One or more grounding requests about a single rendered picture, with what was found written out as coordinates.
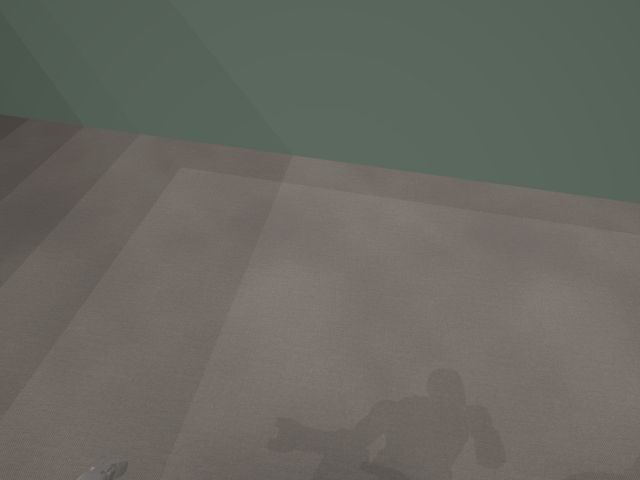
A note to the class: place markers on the robot left hand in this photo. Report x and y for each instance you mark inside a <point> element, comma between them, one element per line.
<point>104,470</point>

